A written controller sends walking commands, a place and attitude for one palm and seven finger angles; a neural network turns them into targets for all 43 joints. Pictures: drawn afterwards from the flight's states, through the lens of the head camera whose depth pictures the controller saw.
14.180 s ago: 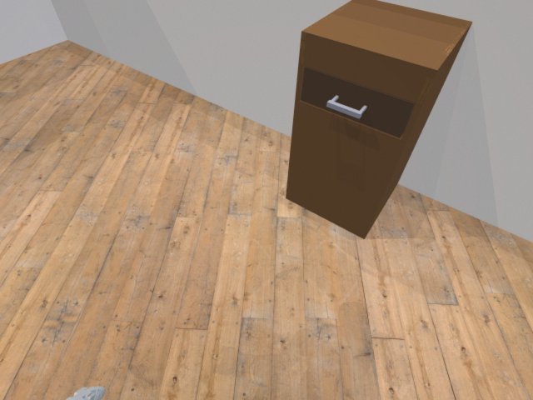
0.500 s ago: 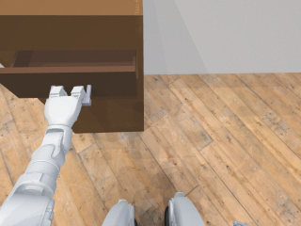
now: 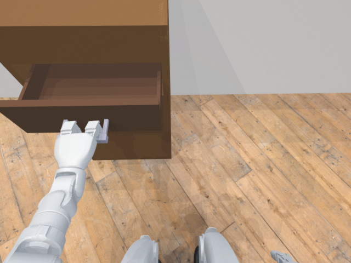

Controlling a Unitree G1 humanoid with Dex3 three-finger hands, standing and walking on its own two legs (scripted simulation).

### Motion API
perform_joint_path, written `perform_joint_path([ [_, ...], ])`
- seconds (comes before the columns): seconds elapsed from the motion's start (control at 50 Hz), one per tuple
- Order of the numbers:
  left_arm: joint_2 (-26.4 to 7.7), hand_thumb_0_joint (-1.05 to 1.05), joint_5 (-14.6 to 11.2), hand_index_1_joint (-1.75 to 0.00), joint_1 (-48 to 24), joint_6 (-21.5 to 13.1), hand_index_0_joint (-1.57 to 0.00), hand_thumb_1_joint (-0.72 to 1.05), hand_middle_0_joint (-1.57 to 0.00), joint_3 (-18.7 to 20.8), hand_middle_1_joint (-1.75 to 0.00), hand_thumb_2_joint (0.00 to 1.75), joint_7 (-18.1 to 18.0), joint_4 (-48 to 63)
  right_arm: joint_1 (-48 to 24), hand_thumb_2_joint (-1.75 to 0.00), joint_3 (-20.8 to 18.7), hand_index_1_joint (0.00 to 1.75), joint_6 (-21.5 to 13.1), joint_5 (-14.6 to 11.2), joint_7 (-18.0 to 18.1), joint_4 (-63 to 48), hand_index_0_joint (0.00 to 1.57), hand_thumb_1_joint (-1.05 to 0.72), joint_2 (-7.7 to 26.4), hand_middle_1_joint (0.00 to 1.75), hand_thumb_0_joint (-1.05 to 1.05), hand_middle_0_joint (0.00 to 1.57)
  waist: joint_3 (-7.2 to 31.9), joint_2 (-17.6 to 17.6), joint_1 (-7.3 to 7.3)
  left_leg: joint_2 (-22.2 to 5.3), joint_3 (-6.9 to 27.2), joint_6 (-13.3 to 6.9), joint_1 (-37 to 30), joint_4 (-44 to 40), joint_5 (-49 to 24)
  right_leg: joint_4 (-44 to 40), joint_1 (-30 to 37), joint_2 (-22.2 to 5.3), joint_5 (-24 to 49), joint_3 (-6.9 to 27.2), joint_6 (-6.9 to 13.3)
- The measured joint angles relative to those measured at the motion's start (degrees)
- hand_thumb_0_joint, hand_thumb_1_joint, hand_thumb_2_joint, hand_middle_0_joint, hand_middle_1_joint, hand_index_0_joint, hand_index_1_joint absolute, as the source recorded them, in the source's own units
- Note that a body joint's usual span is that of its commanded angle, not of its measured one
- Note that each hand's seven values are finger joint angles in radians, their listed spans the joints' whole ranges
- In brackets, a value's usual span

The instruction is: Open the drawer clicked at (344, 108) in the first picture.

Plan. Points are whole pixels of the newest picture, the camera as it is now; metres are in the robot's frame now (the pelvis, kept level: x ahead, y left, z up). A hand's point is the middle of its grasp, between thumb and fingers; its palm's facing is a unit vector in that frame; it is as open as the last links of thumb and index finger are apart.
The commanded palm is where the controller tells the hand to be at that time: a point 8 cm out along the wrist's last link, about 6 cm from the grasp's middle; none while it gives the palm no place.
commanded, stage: pull the drawer open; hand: left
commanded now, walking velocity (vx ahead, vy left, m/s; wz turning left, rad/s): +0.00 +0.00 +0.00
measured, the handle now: (84, 131) +0.43 +0.25 -0.03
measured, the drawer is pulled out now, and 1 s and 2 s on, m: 0.13 0.25 0.30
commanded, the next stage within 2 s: open the thumb to release the handle in 1.62 s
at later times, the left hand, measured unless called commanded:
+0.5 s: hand (82, 176) +0.32 +0.24 -0.06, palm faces -0.01 -0.05 -1.00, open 5.2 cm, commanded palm +0.28 +0.24 -0.01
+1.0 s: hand (77, 201) +0.26 +0.23 -0.06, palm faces -0.02 -0.05 -1.00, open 5.3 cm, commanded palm +0.22 +0.24 -0.01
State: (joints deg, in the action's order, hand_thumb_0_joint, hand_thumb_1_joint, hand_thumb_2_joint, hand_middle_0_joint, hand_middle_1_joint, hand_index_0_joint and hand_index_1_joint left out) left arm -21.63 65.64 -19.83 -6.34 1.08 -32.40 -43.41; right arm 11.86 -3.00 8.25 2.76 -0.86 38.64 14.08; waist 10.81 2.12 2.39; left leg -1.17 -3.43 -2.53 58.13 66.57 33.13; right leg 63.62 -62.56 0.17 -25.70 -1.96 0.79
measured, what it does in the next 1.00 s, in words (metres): stands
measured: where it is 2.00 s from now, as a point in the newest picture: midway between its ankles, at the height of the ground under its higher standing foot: outside the picture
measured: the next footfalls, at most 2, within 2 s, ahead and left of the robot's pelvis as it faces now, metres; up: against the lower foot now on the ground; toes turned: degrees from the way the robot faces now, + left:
none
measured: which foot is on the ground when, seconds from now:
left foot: down 0.00-1.00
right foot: down 0.00-1.00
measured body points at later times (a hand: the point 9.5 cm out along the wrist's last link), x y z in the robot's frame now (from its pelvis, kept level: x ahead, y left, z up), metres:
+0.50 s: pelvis +0.00 +0.00 +0.00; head +0.10 -0.01 +0.44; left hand +0.31 +0.24 +0.00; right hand +0.13 -0.26 -0.13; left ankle -0.02 +0.09 -0.64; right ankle +0.03 -0.12 -0.64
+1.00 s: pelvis +0.01 -0.01 +0.00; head +0.11 -0.02 +0.44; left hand +0.25 +0.23 +0.00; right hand +0.19 -0.25 -0.12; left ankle -0.02 +0.09 -0.64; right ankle +0.03 -0.12 -0.64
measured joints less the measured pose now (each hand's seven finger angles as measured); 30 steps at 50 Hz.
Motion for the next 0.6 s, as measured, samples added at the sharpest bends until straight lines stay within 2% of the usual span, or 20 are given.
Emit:
perform_joint_path([
  [0.44,1.65,0.01,-0.17,-1.34,11.01,1.01,-0.42,0.79,-0.32,-0.75,-1.35,0.82,-1.15,9.68,-2.06,-0.90,0.13,0.30,-1.29,-0.47,0.69,-1.34,0.20,-0.90,-0.05,0.30,0.01,0.20,0.00,-0.52,-1.14,0.11,-0.32,0.20,-1.62,0.02,-0.05,0.62,1.22,-0.03,-0.18,0.38,0.21],
  [0.6,2.63,0.01,-0.23,-1.34,15.17,2.84,-0.42,0.78,-0.31,-1.62,-1.35,0.82,-1.28,13.81,-2.92,-0.90,0.23,0.30,-1.41,-0.46,0.59,-2.33,0.20,-0.90,-0.28,0.30,0.01,0.20,0.12,-0.38,-1.77,0.15,-0.06,0.37,-2.19,0.18,0.31,0.89,1.82,-0.07,-0.68,0.16,0.35],
])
